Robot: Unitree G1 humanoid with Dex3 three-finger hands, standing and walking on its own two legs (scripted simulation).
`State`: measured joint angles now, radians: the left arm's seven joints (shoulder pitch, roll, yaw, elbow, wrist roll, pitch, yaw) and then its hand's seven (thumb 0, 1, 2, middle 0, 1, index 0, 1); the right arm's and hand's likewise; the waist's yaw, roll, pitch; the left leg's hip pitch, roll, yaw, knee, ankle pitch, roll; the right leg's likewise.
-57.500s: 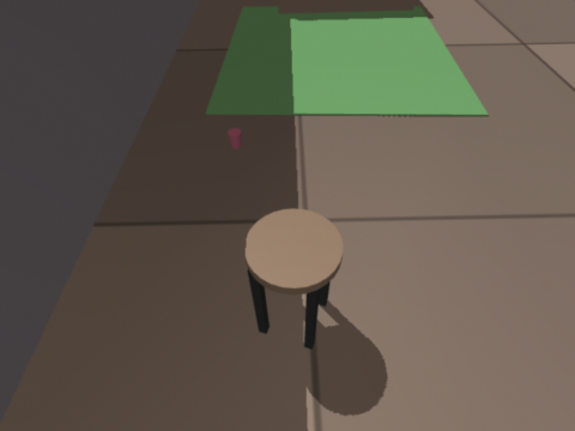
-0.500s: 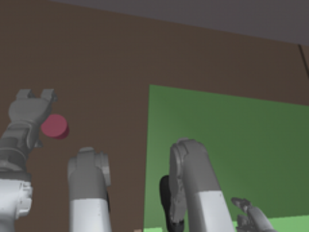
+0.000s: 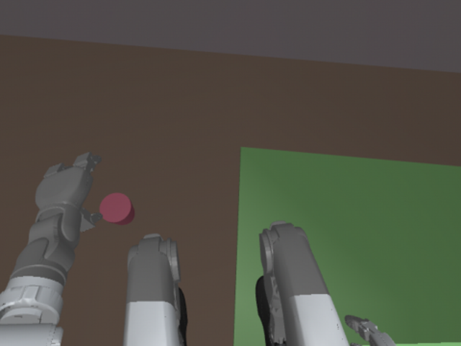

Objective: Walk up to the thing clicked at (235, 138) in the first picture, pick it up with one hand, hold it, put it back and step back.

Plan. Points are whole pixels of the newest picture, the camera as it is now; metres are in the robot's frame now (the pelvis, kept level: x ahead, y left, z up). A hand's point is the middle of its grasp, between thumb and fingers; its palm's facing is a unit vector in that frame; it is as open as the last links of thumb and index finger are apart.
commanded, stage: home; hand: left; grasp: from above
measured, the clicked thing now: (120, 211) +0.42 +0.27 -0.38
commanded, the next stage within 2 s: none
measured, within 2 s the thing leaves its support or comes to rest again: neither
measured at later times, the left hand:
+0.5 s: hand (36, 277) +0.25 +0.22 +0.09, palm faces -0.04 -0.91 -0.42, open 7.5 cm
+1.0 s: hand out of the picture +0.22 +0.21 +0.25, palm faces +0.19 -0.96 -0.18, open 7.4 cm
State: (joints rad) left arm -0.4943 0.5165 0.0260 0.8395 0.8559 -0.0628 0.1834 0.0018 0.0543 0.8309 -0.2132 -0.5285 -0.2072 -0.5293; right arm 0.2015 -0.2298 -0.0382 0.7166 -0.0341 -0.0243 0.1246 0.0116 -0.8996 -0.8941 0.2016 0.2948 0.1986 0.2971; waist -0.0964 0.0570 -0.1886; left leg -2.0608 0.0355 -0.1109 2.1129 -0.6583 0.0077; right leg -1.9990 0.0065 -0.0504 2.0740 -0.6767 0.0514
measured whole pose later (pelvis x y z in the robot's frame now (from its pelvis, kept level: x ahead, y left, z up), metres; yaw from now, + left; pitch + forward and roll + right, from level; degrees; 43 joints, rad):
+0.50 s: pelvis +0.03 +0.00 +0.18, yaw +5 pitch +24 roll -6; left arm 0.16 0.33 -0.01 0.11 0.17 0.27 0.07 0.01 0.88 0.89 -0.21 -0.31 -0.21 -0.30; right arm 0.07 -0.20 0.03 0.52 0.03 -0.09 -0.06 0.01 -0.91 -0.90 0.20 0.29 0.20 0.30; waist -0.03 0.02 -0.19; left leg -1.36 0.04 -0.09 1.53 -0.59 0.00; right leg -1.31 -0.01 -0.06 1.50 -0.61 0.03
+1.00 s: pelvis +0.09 +0.01 +0.29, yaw +7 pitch +11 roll -5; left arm 0.53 0.22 0.04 -0.18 -0.07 0.47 0.05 0.01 0.90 0.90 -0.20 -0.31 -0.20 -0.30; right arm 0.31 -0.21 0.03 0.50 0.01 -0.20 -0.19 0.02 -0.90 -0.90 0.20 0.29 0.20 0.30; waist -0.05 0.06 -0.19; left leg -0.73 0.05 -0.07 1.01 -0.48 0.01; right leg -0.66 0.00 -0.07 0.95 -0.49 0.04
